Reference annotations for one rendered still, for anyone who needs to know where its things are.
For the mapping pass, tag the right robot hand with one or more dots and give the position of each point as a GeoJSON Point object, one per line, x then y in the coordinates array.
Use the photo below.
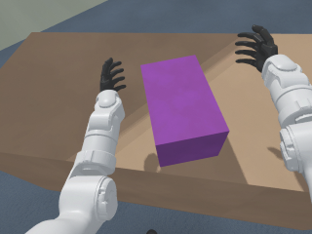
{"type": "Point", "coordinates": [264, 47]}

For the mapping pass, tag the left robot upper arm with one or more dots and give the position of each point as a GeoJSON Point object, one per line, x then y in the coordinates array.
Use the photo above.
{"type": "Point", "coordinates": [86, 202]}

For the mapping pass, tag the robot right forearm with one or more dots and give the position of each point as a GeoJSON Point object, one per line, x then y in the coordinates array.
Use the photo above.
{"type": "Point", "coordinates": [290, 90]}

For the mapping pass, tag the carton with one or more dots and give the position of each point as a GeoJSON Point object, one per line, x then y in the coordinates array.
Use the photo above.
{"type": "Point", "coordinates": [186, 121]}

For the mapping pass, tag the pedestal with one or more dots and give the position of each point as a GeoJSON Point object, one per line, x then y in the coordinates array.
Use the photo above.
{"type": "Point", "coordinates": [48, 92]}

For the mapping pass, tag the robot left forearm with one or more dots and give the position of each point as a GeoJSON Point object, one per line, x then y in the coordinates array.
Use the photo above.
{"type": "Point", "coordinates": [97, 157]}

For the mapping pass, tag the right robot upper arm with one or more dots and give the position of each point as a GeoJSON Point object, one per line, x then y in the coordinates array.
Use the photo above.
{"type": "Point", "coordinates": [296, 150]}

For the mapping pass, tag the left robot hand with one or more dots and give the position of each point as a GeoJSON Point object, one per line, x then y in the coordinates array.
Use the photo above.
{"type": "Point", "coordinates": [106, 82]}

